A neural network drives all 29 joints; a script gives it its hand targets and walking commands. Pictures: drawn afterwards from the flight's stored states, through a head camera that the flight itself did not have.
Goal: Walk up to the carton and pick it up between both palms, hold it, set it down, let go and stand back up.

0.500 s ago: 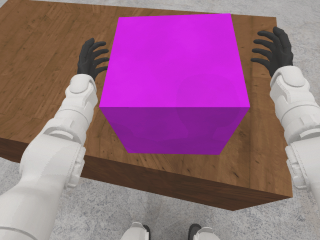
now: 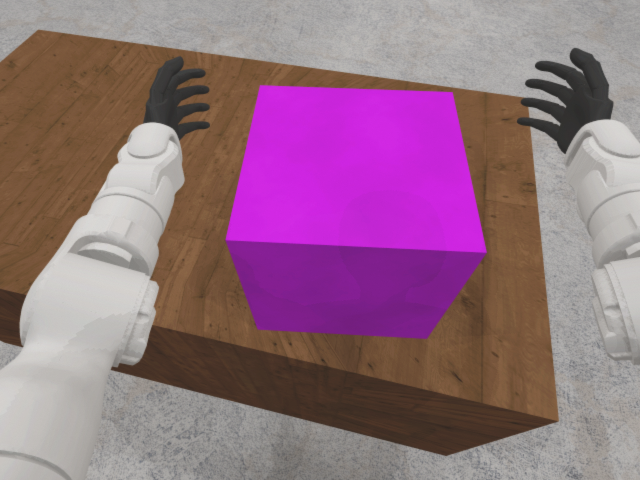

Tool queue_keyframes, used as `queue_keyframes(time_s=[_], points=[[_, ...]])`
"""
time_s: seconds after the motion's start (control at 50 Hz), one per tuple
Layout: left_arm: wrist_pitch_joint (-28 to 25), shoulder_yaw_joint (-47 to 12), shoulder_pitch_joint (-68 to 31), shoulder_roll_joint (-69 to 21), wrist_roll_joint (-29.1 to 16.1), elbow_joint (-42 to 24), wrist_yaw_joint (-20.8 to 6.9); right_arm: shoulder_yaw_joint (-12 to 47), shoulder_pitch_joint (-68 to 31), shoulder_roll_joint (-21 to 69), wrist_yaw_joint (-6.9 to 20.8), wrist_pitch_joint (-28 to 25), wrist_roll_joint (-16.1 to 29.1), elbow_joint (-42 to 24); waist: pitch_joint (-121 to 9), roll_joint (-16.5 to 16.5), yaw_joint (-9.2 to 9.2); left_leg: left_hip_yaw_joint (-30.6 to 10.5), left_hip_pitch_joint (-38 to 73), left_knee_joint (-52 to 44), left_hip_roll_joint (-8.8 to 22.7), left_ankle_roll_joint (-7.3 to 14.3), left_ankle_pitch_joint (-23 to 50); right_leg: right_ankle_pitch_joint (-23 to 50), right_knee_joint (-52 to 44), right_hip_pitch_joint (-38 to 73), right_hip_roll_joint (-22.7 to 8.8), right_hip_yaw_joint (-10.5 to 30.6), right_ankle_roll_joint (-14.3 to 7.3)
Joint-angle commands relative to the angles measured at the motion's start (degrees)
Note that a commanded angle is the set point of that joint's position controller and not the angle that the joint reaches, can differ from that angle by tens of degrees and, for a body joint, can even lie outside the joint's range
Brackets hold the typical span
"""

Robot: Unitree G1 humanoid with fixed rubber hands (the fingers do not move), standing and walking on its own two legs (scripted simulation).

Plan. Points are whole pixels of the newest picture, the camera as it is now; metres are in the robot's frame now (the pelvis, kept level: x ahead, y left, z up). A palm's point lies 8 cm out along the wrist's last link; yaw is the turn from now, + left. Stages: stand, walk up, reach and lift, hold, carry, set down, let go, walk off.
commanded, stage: set down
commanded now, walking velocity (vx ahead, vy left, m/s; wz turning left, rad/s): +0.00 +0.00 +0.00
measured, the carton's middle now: (348, 219) +0.49 +0.02 -0.02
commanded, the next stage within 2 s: none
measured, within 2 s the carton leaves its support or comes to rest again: neither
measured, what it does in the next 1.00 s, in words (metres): stands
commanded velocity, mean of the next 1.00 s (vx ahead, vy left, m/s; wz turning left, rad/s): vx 0.00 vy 0.00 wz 0.00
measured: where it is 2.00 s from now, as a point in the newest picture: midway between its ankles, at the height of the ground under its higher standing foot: outside the picture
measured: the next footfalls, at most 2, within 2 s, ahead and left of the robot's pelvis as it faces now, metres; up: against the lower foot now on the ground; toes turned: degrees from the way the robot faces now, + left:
none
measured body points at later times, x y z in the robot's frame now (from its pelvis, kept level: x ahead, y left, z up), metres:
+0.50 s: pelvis +0.01 +0.00 +0.02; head +0.07 -0.01 +0.46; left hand +0.43 +0.25 +0.10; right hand +0.46 -0.22 +0.10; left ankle +0.01 +0.15 -0.72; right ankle +0.04 -0.11 -0.72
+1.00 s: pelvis +0.02 +0.01 +0.02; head +0.04 +0.01 +0.47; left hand +0.36 +0.25 +0.06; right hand +0.39 -0.23 +0.06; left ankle +0.01 +0.15 -0.72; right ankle +0.04 -0.11 -0.72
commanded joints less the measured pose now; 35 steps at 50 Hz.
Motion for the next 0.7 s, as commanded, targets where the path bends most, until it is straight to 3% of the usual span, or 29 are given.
queue_keyframes(time_s=[0.0, 0.1, 0.2, 0.36, 0.52, 0.68], points=[[0.70, 4.21, -25.62, 9.75, 2.23, -9.85, -0.45, -0.43, -23.97, -13.22, -1.08, -0.55, 0.65, -8.87, -38.71, 0.60, 0.33, 3.78, 19.42, -2.75, -4.82, -0.28, 21.82, 22.36, -0.50, 32.61, 2.82, 0.30, 2.92], [2.15, 7.99, -16.80, 8.89, 5.93, -12.83, -2.11, 0.83, -16.98, -11.40, -2.59, 0.05, 1.29, -11.85, -32.65, -1.09, 0.55, 3.87, 21.14, -5.66, -5.16, 0.63, 24.25, 24.97, -2.49, 38.73, 2.30, 1.22, 3.80], [0.37, 11.80, -7.37, 7.05, 9.53, -18.03, -3.64, 0.12, -6.83, -8.52, -4.05, -1.54, 0.19, -17.89, -26.96, -0.77, 0.75, 4.12, 24.69, -8.39, -5.62, 0.98, 23.88, 23.69, -5.07, 41.55, 1.74, 1.66, 4.04], [-3.22, 13.81, -4.87, 8.23, 7.26, -27.58, -2.84, -5.63, -3.52, -8.38, -5.87, -3.45, -3.78, -30.96, -28.58, -0.84, -0.73, 4.19, 25.60, -8.83, -6.17, 1.27, 17.55, 15.89, -6.16, 39.51, 1.95, 1.73, 3.76], [-2.40, 16.11, 5.84, 5.91, 9.86, -28.51, -3.91, -6.32, 5.94, -7.10, -6.36, -4.17, -4.76, -31.09, -24.39, -1.27, -1.52, 3.84, 29.32, -8.80, -6.27, 1.06, 19.12, 16.51, -6.96, 41.78, 2.16, 2.04, 3.66], [-2.95, 16.77, 13.84, 3.10, 11.92, -31.02, -3.76, -6.84, 14.44, -4.27, -4.98, -5.47, -5.86, -32.92, -13.45, -0.81, -0.63, 3.66, 31.48, -11.02, -6.35, 1.60, 14.34, 8.05, -9.32, 40.50, 1.80, 2.16, 3.27]])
